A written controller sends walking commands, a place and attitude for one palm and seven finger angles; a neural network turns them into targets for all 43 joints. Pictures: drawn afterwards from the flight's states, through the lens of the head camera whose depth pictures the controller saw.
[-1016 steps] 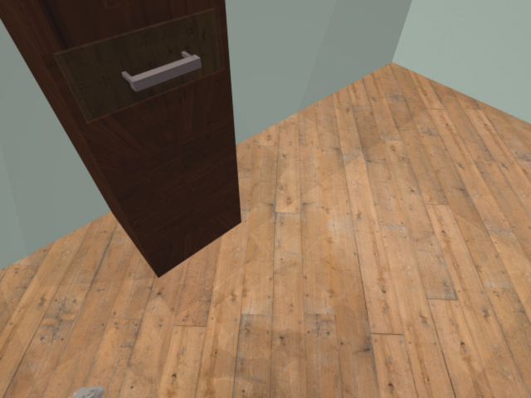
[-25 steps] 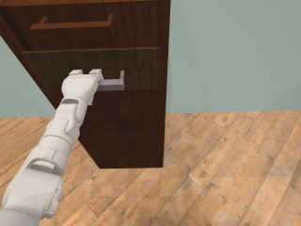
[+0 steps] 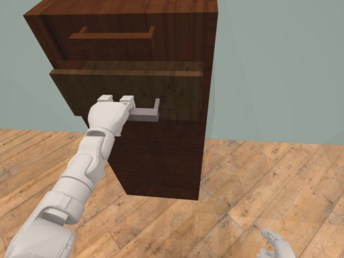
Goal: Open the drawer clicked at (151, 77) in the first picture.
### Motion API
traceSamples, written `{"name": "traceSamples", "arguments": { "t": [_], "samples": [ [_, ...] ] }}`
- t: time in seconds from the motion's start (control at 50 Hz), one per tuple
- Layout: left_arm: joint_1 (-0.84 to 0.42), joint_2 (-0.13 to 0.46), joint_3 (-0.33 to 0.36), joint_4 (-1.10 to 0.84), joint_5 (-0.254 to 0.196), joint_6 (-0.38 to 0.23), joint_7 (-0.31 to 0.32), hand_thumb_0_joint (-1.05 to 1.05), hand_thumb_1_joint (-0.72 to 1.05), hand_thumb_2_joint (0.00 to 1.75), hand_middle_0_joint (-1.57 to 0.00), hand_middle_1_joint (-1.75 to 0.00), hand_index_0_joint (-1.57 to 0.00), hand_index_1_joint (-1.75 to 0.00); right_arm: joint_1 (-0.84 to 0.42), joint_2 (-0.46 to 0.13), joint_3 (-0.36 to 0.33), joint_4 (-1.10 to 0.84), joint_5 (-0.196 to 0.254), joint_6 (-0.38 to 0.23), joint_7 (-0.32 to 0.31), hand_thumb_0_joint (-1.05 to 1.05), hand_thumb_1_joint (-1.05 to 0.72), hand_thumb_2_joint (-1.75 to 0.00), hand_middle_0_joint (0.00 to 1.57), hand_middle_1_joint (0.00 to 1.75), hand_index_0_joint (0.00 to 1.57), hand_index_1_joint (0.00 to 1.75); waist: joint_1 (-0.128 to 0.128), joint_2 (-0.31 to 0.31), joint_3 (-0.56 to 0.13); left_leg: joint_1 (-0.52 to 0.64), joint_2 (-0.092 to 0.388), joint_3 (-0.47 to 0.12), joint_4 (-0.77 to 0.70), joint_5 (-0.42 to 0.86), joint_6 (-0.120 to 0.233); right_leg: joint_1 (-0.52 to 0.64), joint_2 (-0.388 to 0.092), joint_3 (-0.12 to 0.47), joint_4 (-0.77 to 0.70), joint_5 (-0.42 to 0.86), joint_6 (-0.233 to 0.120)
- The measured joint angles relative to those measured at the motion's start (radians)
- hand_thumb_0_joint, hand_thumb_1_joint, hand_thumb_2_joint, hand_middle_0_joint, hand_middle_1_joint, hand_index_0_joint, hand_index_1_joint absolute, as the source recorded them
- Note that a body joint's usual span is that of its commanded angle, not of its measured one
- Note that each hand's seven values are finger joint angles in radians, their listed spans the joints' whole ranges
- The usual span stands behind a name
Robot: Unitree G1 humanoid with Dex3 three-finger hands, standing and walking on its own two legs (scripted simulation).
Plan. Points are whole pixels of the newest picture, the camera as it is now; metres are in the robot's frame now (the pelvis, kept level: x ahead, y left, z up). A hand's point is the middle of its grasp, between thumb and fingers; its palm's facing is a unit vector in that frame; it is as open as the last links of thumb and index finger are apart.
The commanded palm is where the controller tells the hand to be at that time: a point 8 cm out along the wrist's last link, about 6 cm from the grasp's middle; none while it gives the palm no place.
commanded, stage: pull the drawer open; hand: left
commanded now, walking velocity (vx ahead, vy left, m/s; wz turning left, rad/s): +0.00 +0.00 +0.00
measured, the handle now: (126, 107) +0.46 +0.17 +0.09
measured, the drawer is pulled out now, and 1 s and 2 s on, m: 0.05 0.24 0.29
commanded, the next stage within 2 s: open the thumb to release the handle in 1.54 s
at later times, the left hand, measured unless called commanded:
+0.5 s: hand (109, 154) +0.33 +0.18 +0.07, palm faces +0.05 -0.11 -0.99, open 6.0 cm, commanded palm +0.28 +0.18 +0.13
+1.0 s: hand (92, 201) +0.21 +0.18 +0.07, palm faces +0.04 -0.13 -0.99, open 6.0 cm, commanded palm +0.17 +0.19 +0.13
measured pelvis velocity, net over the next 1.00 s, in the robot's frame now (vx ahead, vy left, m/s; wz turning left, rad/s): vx -0.01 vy -0.01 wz -0.03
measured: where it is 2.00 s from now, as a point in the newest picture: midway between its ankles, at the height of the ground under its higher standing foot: outside the picture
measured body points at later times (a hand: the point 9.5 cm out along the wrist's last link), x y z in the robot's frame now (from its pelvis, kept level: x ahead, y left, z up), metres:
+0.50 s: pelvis +0.01 +0.00 +0.00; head +0.03 -0.04 +0.45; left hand +0.32 +0.19 +0.12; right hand +0.16 -0.24 -0.13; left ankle -0.04 +0.10 -0.73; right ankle -0.02 -0.11 -0.73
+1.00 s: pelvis -0.01 -0.01 +0.00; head +0.00 -0.05 +0.45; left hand +0.21 +0.19 +0.12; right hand +0.22 -0.20 -0.09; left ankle -0.04 +0.10 -0.73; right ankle -0.02 -0.11 -0.73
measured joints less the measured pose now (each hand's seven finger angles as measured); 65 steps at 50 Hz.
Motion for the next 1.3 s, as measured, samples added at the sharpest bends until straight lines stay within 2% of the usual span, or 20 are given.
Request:
{"name": "traceSamples", "arguments": {
  "t": [0.18,0.36,0.5,0.6,0.8,0.98,1.08,1.3],
  "samples": [
    [0.009,0.012,0.035,-0.001,-0.001,-0.020,-0.014,0.01,0.69,0.79,-0.32,-1.35,-0.36,-1.32,0.022,0.004,0.005,-0.017,-0.006,0.000,0.002,0.00,-0.90,-0.89,0.20,0.30,0.20,0.30,-0.007,-0.001,0.003,-0.005,0.004,0.007,0.005,0.001,-0.003,-0.011,0.004,0.007,0.011,0.001,-0.004],
    [0.278,0.024,0.102,-0.292,-0.024,-0.006,-0.002,0.03,0.72,0.78,-0.26,-1.35,-0.36,-1.29,0.070,-0.015,-0.012,-0.017,-0.008,0.002,0.032,0.01,-0.90,-0.89,0.20,0.30,0.20,0.30,-0.014,0.016,0.004,0.033,0.011,0.035,-0.023,-0.002,-0.002,0.012,0.015,0.036,-0.008,0.004,-0.001],
    [0.472,0.012,0.084,-0.506,-0.020,0.022,0.018,0.04,0.71,0.80,-0.25,-1.35,-0.36,-1.30,0.037,-0.022,-0.010,-0.008,-0.012,-0.010,0.041,0.01,-0.91,-0.90,0.20,0.30,0.20,0.30,0.009,0.021,0.016,0.068,0.009,0.033,-0.033,-0.005,-0.002,0.046,0.013,0.035,-0.015,-0.002,0.001],
    [0.558,0.011,0.058,-0.588,-0.012,0.025,0.021,0.04,0.70,0.81,-0.27,-1.35,-0.38,-1.30,-0.021,-0.013,0.004,-0.012,-0.017,-0.018,0.038,0.01,-0.91,-0.90,0.20,0.30,0.20,0.30,0.033,0.023,0.019,0.091,0.007,0.026,-0.033,-0.007,-0.002,0.072,0.010,0.028,-0.014,-0.007,0.000],
    [0.710,0.019,0.068,-0.709,-0.015,-0.008,0.004,0.05,0.68,0.80,-0.28,-1.35,-0.39,-1.30,-0.110,0.022,0.043,-0.052,-0.031,-0.031,0.048,0.01,-0.91,-0.90,0.20,0.30,0.20,0.30,0.059,0.024,0.027,0.128,0.011,0.020,-0.037,-0.001,-0.009,0.110,0.015,0.022,-0.018,-0.002,-0.006],
    [0.834,0.025,0.084,-0.805,-0.009,-0.030,0.023,0.05,0.67,0.80,-0.29,-1.35,-0.39,-1.31,-0.088,0.021,0.055,-0.054,-0.044,-0.032,0.057,0.01,-0.90,-0.90,0.20,0.30,0.20,0.30,0.073,0.026,0.043,0.130,0.018,0.018,-0.024,0.003,-0.014,0.116,0.020,0.019,-0.013,0.005,-0.012],
    [0.897,0.033,0.100,-0.845,-0.013,-0.039,0.035,0.05,0.67,0.80,-0.29,-1.35,-0.39,-1.31,-0.059,0.013,0.055,-0.046,-0.044,-0.034,0.057,0.01,-0.90,-0.90,0.20,0.30,0.20,0.30,0.070,0.029,0.046,0.126,0.022,0.022,-0.017,0.003,-0.015,0.110,0.024,0.024,-0.007,0.008,-0.013],
    [1.129,0.059,0.153,-0.981,-0.045,-0.057,0.090,0.06,0.67,0.77,-0.29,-1.35,-0.39,-1.31,-0.011,-0.021,0.050,-0.085,-0.034,-0.043,0.062,0.01,-0.90,-0.90,0.20,0.30,0.20,0.30,0.044,0.029,0.035,0.103,0.037,0.045,0.015,-0.009,-0.019,0.080,0.040,0.045,0.016,0.011,-0.015]
  ]
}}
